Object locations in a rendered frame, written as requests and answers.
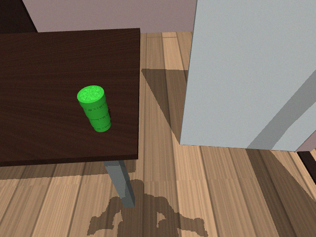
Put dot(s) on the chair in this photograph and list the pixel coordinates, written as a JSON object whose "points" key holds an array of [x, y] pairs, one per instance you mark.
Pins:
{"points": [[14, 18]]}

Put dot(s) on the table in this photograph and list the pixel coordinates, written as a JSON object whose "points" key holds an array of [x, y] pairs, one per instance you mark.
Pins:
{"points": [[41, 119]]}

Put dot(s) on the cup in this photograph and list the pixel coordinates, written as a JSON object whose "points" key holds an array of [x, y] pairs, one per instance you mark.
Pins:
{"points": [[93, 100]]}

